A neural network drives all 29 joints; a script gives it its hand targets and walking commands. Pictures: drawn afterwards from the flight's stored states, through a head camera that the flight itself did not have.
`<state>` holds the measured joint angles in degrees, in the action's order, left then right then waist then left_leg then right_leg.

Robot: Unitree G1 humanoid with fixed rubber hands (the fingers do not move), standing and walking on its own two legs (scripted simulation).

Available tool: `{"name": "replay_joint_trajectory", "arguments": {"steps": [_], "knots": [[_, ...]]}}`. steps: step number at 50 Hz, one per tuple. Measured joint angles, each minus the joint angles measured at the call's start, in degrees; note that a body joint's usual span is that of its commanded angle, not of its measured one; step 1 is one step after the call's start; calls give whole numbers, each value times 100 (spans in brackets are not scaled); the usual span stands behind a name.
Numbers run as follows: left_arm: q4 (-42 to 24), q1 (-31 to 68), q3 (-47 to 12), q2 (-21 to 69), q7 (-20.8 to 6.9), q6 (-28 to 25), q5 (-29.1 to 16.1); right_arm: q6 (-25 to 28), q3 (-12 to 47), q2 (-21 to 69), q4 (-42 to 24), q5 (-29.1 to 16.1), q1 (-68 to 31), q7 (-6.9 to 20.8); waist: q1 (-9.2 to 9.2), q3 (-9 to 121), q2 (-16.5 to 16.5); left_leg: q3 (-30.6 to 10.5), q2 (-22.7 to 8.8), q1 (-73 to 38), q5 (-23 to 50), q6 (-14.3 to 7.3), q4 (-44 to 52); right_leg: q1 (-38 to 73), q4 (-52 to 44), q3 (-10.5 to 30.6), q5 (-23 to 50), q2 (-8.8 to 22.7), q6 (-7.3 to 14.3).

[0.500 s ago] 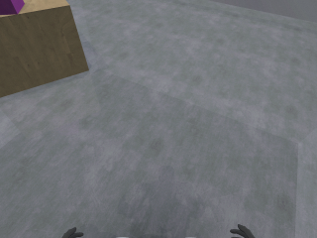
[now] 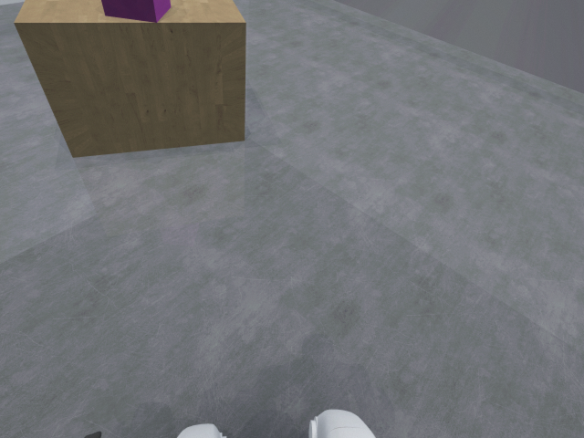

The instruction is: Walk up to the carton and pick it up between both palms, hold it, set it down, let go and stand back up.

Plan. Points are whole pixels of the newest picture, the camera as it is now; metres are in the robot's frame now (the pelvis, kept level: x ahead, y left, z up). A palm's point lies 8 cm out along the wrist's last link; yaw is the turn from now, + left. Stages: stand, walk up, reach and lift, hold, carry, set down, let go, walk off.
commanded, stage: walk up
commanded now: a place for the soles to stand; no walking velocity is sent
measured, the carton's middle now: out of the picture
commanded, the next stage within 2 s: none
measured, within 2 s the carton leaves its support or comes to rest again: neither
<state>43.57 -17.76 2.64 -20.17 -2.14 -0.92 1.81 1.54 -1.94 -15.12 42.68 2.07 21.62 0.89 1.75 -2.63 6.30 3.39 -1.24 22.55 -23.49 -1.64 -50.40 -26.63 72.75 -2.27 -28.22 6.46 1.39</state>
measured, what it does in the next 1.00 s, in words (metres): walks ahead, turning left: right foot, then left foot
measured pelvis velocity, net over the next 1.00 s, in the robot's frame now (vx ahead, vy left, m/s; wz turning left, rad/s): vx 0.46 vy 0.08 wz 0.29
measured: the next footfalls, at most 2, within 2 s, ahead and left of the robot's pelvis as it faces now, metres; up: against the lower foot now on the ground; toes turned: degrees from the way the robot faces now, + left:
right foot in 0.18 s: +0.25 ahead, -0.14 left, +0.00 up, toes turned -2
left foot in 0.56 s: +0.39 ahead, +0.22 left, +0.00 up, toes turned +22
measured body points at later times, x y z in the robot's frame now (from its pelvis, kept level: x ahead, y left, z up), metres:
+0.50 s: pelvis +0.21 +0.02 +0.02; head +0.22 +0.03 +0.47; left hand +0.13 +0.30 -0.10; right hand +0.44 -0.18 -0.07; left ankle +0.32 +0.18 -0.67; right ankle +0.21 -0.13 -0.69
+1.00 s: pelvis +0.46 +0.08 +0.00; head +0.46 +0.07 +0.45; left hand +0.51 +0.37 -0.09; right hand +0.56 -0.18 -0.12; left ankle +0.35 +0.20 -0.69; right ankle +0.62 +0.00 -0.70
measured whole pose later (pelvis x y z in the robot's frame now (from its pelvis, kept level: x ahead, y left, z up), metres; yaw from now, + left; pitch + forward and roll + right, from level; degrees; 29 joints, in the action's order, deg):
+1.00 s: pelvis +0.46 +0.08 +0.00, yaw +17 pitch -4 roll +1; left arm 35.1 -19.1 2.8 -15.5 -3.2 -2.8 1.8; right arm 2.2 -2.5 -17.0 44.4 2.7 23.5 1.2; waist 3.1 -2.7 -0.3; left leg 4.1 -4.8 11.0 -33.0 -1.4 -49.0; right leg -28.4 44.5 -3.7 -12.7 4.3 1.6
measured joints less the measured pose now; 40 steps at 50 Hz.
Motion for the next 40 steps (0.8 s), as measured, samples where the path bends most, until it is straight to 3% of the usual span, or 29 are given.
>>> {"name": "replay_joint_trajectory", "arguments": {"steps": [4,8,11,13,16,20,23,26,28,30,32,34,36,40], "knots": [[-337,161,-51,259,-107,-35,-58,11,56,59,215,41,126,-23,67,-16,-97,-20,86,-485,-106,-30,349,-450,-1104,-85,289,20,-63],[-581,75,-84,504,-131,-126,-58,-42,-6,-37,312,44,209,51,141,70,-452,-189,24,-792,-502,-53,280,-249,-2295,-175,893,-31,-22],[-763,-125,-100,527,-24,-286,35,-151,-55,-114,318,48,252,114,45,138,-777,-540,-36,-569,-1042,-86,-765,-38,-2231,-393,1060,-153,-49],[-660,-211,-160,522,109,-315,85,-280,-71,-165,267,85,149,143,-24,110,-942,-744,125,-131,-885,-1,-1900,113,-1970,-596,650,-96,-60],[-307,-308,-203,541,259,-322,132,-336,-138,-274,100,110,-175,186,-107,-63,-1176,-584,65,524,-360,162,-2736,601,-2154,-878,422,-22,-69],[78,-454,-195,481,321,-384,175,-269,-246,-327,-178,-6,-569,309,-265,-252,-1300,-437,-229,1072,-95,243,-2020,1358,-2800,-1261,397,59,-181],[209,-589,-162,333,325,-385,173,-178,-260,-256,-366,-89,-808,386,-434,-326,-1155,-371,-412,1139,193,168,-788,1842,-3263,-1452,379,147,-238],[250,-761,-127,176,307,-304,135,-52,-242,-149,-507,-79,-957,411,-600,-313,-888,-235,-405,888,722,16,425,2184,-3453,-1536,206,323,-304],[226,-938,-132,119,284,-211,99,53,-216,-128,-627,-29,-985,378,-643,-256,-709,-119,-232,583,1030,-105,947,2227,-3172,-1476,-79,532,-235],[168,-1063,-173,132,217,-90,41,149,-168,-153,-740,34,-1005,258,-558,-256,-612,-112,-60,647,1280,-120,563,1845,-2025,-999,-131,637,-53],[71,-1049,-206,108,120,66,-17,142,-59,-105,-738,-3,-953,89,-432,-234,-521,-159,22,636,804,-75,184,1217,-620,-244,4,314,15],[-59,-894,-193,81,66,138,-35,95,43,-18,-636,-8,-846,-40,-344,-242,-369,-144,66,452,546,-82,144,617,228,113,327,88,19],[-209,-679,-155,99,26,129,-24,80,88,62,-478,15,-701,-85,-276,-258,-237,-102,82,200,450,-76,257,138,308,188,512,23,-38],[-465,-290,-95,221,-64,113,-22,139,111,132,-141,31,-398,-64,-160,-210,-99,15,87,-329,260,-84,601,-509,-551,162,652,60,-168]]}}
